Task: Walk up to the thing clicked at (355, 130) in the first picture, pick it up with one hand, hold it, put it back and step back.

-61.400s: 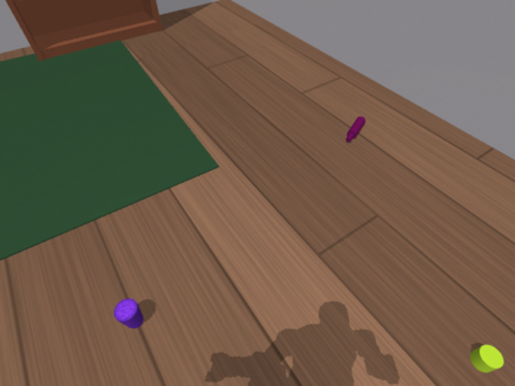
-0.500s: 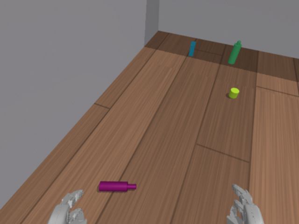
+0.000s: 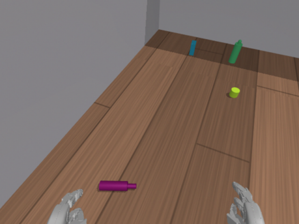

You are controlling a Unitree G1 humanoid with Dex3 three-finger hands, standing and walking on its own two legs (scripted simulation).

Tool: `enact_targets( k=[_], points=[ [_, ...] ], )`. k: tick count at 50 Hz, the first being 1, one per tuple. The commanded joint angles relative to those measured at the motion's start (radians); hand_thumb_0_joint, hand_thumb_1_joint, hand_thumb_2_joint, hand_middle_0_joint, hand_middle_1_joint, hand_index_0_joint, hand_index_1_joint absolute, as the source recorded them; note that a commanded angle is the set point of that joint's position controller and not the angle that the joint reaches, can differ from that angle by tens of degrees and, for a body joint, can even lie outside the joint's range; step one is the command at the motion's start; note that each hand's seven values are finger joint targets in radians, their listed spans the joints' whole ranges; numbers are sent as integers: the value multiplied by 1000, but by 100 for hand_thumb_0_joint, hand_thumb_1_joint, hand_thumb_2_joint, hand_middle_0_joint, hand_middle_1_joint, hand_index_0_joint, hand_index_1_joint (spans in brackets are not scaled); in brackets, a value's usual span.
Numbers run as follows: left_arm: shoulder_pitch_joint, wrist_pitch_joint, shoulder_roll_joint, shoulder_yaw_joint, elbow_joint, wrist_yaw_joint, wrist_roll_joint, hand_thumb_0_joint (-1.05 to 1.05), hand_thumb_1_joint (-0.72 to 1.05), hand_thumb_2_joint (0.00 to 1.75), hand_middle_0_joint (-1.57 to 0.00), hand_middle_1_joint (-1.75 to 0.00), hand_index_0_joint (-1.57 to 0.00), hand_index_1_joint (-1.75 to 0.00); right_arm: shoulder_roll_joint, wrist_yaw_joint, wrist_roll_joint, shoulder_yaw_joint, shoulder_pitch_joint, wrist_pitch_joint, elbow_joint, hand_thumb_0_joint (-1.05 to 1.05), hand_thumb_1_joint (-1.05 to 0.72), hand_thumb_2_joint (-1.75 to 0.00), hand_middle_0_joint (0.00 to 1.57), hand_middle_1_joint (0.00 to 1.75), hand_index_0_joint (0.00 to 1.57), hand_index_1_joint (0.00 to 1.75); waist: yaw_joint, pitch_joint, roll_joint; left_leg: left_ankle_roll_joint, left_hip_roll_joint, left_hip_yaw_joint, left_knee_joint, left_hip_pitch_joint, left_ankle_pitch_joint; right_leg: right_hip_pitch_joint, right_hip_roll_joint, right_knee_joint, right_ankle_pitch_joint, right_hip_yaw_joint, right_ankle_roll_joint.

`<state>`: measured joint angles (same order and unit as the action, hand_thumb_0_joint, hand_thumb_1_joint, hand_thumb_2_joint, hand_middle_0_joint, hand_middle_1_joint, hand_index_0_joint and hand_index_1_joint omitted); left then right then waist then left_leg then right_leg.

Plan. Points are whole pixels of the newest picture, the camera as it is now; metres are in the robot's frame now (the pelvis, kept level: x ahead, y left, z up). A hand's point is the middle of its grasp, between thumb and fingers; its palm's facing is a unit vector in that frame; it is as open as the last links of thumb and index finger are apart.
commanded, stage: home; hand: left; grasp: from above
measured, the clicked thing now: (118, 185) +0.47 +0.20 -0.69
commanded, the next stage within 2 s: stand in 0.68 s
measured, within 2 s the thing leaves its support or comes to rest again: neither
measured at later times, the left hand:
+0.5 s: hand (83, 223) +0.16 +0.18 -0.05, palm faces +0.02 -0.98 -0.20, open 7.4 cm
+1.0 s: hand out of the picture +0.14 +0.22 -0.09, palm faces +0.00 -0.95 -0.32, open 7.4 cm
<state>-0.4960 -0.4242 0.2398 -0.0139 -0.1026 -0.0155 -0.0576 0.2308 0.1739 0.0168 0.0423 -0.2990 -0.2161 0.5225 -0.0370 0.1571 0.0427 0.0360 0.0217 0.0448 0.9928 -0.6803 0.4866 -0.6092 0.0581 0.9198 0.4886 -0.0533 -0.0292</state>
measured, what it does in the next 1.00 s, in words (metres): stands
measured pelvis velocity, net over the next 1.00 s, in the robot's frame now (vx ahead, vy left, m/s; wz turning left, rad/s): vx -0.01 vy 0.00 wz -0.01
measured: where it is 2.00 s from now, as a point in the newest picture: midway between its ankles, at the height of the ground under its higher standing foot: outside the picture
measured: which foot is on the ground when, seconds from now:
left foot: down 0.00-1.00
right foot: down 0.00-1.00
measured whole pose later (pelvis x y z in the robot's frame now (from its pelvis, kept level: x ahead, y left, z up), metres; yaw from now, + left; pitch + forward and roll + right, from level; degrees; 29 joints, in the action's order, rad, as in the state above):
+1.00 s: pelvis -0.01 +0.00 +0.03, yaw -1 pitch +2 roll +0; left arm -0.21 -0.08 0.28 -0.03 0.63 -0.03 0.04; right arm 0.26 0.02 -0.06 -0.02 -0.17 -0.05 0.83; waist 0.02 -0.01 -0.01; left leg 0.05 0.05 0.00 0.71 -0.38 0.36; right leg -0.36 0.02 0.72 0.39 0.00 -0.02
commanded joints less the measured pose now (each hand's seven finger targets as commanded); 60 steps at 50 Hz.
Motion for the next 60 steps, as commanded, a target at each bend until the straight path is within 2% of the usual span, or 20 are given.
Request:
enact_targets(
  k=[1,7,12,14,22,30,33,38,39,40,41,42,43,46,48,51,52,55,58,60],
  points=[
    [15,55,99,-65,-177,-13,4,0,90,90,-20,-30,-20,-30,130,9,-2,-58,61,-53,-155,0,-90,-90,20,30,20,30,-4,86,10,-11,-21,36,-164,125,-278,31,-15,-134,-250,16,9],
    [5,50,99,-62,-178,-9,2,0,90,90,-20,-30,-20,-30,133,6,-1,-60,56,-48,-157,0,-90,-90,20,30,20,30,-7,94,9,-10,-24,40,-160,137,-308,23,-14,-129,-267,14,7],
    [16,53,116,-77,-183,-13,4,0,90,90,-20,-30,-20,-30,130,5,-1,-58,56,-46,-160,0,-90,-90,20,30,20,30,-1,79,12,-10,-18,36,-166,118,-265,23,-15,-136,-241,18,9],
    [18,52,103,-60,-195,-11,5,0,90,90,-20,-30,-20,-30,129,3,0,-56,57,-45,-166,0,-90,-90,20,30,20,30,-1,72,26,-12,-24,41,-170,128,-270,12,-16,-132,-240,16,6],
    [24,52,105,-69,-199,-13,6,0,90,90,-20,-30,-20,-30,130,2,0,-59,56,-44,-168,0,-90,-90,20,30,20,30,0,76,30,-16,-26,52,-184,118,-223,6,-15,-128,-206,17,7],
    [9,50,107,-70,-201,-14,0,0,90,90,-20,-30,-20,-30,128,4,1,-58,49,-43,-168,0,-90,-90,20,30,20,30,-3,100,6,-6,-18,31,-147,126,-287,22,-17,-135,-264,21,10],
    [7,45,106,-66,-187,-13,0,0,90,90,-20,-30,-20,-30,132,4,3,-57,55,-42,-169,0,-90,-90,20,30,20,30,-7,66,-3,-7,-19,35,-159,110,-254,14,-17,-138,-237,19,10],
    [-5,46,107,-67,-191,-16,3,0,90,90,-20,-30,-20,-30,128,5,3,-58,51,-39,-172,0,-90,-90,20,30,20,30,2,82,15,-9,-18,37,-164,111,-239,13,-17,-138,-223,20,7],
    [303,242,163,-67,160,-48,121,0,90,90,-20,-30,-20,-30,205,-55,-128,-94,150,53,78,0,-90,-90,20,30,20,30,78,-160,-28,30,-84,94,-288,138,-388,154,-100,-188,-244,148,-26],
    [225,309,173,-86,320,-44,126,0,90,90,-20,-30,-20,-30,207,-76,-121,-111,150,90,88,0,-90,-90,20,30,20,30,63,-56,-86,28,-62,59,-260,226,-468,189,-113,-218,-308,186,-62],
    [234,341,177,-78,357,-36,121,0,90,90,-20,-30,-20,-30,217,-89,-134,-110,115,103,78,0,-90,-90,20,30,20,30,39,-33,-53,23,-73,89,-284,250,-428,196,-110,-233,-312,206,-61],
    [222,365,199,-72,407,-35,124,0,90,90,-20,-30,-20,-30,218,-106,-121,-113,133,108,100,0,-90,-90,20,30,20,30,55,-10,-33,31,-69,95,-299,293,-432,260,-121,-237,-375,205,-56],
    [243,381,195,-74,453,-31,124,0,90,90,-20,-30,-20,-30,194,-120,-98,-113,133,112,128,0,-90,-90,20,30,20,30,55,12,-34,28,-63,76,-313,329,-451,292,-134,-241,-423,206,-47],
    [295,394,178,-74,597,-27,103,0,90,90,-20,-30,-20,-30,172,-142,-70,-115,158,129,183,0,-90,-90,20,30,20,30,65,-12,-80,23,-50,69,-370,369,-360,311,-144,-331,-333,205,-34],
    [332,414,186,-76,682,-29,103,0,90,90,-20,-30,-20,-30,169,-148,-70,-116,165,141,228,0,-90,-90,20,30,20,30,56,-30,-86,18,-48,61,-401,422,-357,320,-162,-379,-338,220,-30],
    [338,429,178,-74,791,-30,103,0,90,90,-20,-30,-20,-30,173,-148,-75,-117,170,152,283,0,-90,-90,20,30,20,30,58,-93,-45,15,-62,79,-486,452,-341,338,-153,-437,-314,202,-15],
    [360,432,174,-73,814,-29,100,0,90,90,-20,-30,-20,-30,172,-147,-71,-115,158,154,300,0,-90,-90,20,30,20,30,47,-97,-34,14,-77,93,-525,470,-371,354,-142,-437,-335,187,-11],
    [343,436,169,-71,908,-30,95,0,90,90,-20,-30,-20,-30,188,-141,-68,-118,178,161,346,0,-90,-90,20,30,20,30,60,-120,-22,14,-92,108,-594,495,-378,407,-134,-478,-350,167,-2],
    [349,444,184,-70,977,-32,89,0,90,90,-20,-30,-20,-30,196,-135,-58,-120,161,167,394,0,-90,-90,20,30,20,30,50,-111,-41,3,-93,91,-612,555,-490,459,-148,-514,-444,167,1],
    [359,442,189,-69,1015,-34,86,0,90,90,-20,-30,-20,-30,207,-130,-56,-122,151,171,426,0,-90,-90,20,30,20,30,47,-123,-31,-8,-103,96,-649,579,-517,463,-143,-527,-426,160,5]
  ],
)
